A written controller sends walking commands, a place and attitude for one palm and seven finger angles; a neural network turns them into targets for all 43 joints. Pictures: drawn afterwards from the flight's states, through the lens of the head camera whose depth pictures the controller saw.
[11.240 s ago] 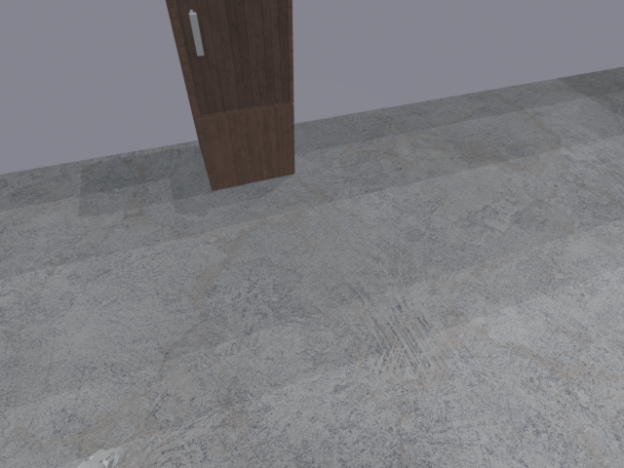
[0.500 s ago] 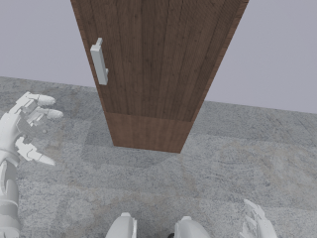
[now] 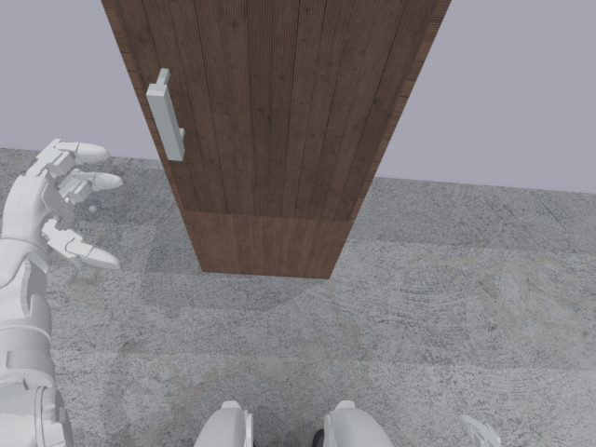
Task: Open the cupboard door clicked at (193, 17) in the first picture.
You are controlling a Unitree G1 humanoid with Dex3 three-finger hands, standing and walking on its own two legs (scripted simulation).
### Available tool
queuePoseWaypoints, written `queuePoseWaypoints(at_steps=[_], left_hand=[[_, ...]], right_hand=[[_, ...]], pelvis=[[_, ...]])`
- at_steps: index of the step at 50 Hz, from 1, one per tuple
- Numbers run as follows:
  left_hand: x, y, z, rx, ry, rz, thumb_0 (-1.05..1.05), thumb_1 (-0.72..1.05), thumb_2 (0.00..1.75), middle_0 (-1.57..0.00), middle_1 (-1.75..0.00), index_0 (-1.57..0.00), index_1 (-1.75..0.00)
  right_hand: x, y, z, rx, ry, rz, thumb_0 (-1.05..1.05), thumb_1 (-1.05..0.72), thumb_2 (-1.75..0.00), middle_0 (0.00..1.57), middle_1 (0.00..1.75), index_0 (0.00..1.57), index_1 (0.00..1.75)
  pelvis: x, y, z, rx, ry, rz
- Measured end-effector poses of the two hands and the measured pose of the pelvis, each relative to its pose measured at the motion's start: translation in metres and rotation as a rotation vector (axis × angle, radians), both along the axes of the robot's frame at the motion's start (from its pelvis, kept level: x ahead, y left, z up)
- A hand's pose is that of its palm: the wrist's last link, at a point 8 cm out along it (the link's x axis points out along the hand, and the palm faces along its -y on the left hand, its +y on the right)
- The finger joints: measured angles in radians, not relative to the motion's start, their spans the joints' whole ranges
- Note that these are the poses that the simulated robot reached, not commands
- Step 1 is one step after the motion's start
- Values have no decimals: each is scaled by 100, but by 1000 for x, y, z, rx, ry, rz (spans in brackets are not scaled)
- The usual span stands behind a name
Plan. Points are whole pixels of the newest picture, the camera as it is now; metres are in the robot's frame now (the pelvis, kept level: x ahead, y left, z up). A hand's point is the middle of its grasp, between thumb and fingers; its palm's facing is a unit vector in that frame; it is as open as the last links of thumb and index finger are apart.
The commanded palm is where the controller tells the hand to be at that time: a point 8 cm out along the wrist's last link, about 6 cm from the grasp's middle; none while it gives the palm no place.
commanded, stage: move the hooked fingers beside the handle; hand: left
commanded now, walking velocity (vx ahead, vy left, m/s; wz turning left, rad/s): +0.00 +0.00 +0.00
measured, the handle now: (170, 116) +0.57 +0.20 +0.04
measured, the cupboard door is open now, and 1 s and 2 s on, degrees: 0 0 0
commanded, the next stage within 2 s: slide the fingers in behind the handle in 1.60 s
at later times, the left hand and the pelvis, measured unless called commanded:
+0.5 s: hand (120, 156) +0.48 +0.25 +0.05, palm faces -0.04 -1.00 -0.02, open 14.0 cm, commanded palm +0.47 +0.29 +0.05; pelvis +0.00 -0.01 -0.01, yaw -1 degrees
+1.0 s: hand (129, 132) +0.53 +0.25 +0.05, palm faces -0.05 -1.00 -0.02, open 14.0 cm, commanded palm +0.52 +0.28 +0.04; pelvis -0.01 +0.00 -0.02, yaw -2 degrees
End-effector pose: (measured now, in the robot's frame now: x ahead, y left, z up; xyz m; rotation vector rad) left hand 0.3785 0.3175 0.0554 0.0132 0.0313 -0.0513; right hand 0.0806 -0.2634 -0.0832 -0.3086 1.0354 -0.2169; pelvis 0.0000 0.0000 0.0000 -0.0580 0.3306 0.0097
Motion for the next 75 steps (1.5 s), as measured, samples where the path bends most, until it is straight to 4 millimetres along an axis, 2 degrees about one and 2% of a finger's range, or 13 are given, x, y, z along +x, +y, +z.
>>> queuePoseWaypoints(at_steps=[9, 19, 27, 43, 53, 58, 66, 75], left_hand=[[36, -12, -1, 1, -1, 7, -1, -50, 30, -30, -120, -30, -120], [66, -9, 0, 13, 4, 27, -1, -50, 30, -30, -120, -30, -120], [91, -16, 1, 4, -6, 7, -1, -50, 30, -30, -120, -30, -120], [130, -12, 5, -1, 10, 20, -1, -50, 30, -30, -120, -30, -120], [131, -15, -7, 0, 19, 5, -1, -50, 30, -30, -120, -30, -120], [134, -12, -10, -4, 26, 22, -1, -50, 30, -30, -120, -30, -120], [136, -10, 0, 18, -3, 9, -1, -50, 30, -29, -120, -30, -120], [133, -15, -9, 1, 31, 17, -1, -50, 30, -30, -120, -30, -120]], right_hand=[[-16, -2, -8, -2, 70, -25, 1, -90, -90, 20, 30, 20, 30], [-52, -10, -16, -13, 202, -83, 1, -90, -90, 20, 30, 20, 30], [-77, -15, -18, -29, 293, -124, 0, -90, -90, 20, 30, 20, 30], [-102, -6, -19, -30, 370, -160, 0, -90, -90, 20, 30, 20, 30], [-110, 5, -18, -8, 414, -170, 0, -90, -90, 20, 30, 20, 30], [-106, 7, -15, -15, 407, -170, 0, -90, -90, 20, 30, 20, 30], [-99, 9, -12, -14, 407, -168, 0, -90, -90, 20, 30, 20, 30], [-90, 8, -12, -11, 390, -154, 0, -90, -90, 20, 30, 20, 30]], pelvis=[[-3, -1, -5, 1, 23, -5], [-4, -6, -11, -2, 57, -13], [-4, -8, -15, -8, 89, -16], [-7, -6, -23, -26, 135, -22], [-4, 1, -22, -29, 148, -30], [-2, 2, -21, -33, 147, -27], [3, 5, -18, -38, 144, -21], [5, 5, -16, -34, 140, -20]])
